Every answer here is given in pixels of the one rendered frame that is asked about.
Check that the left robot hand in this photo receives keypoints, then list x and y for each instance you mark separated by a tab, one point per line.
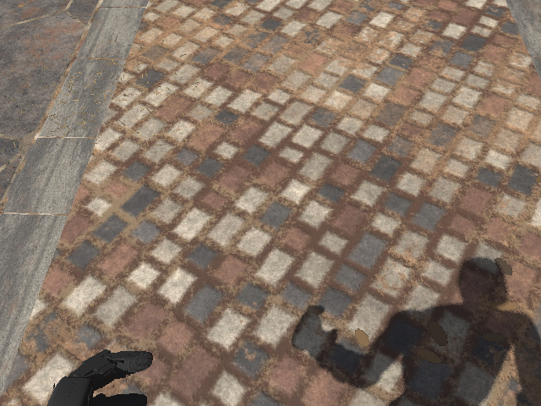
97	371

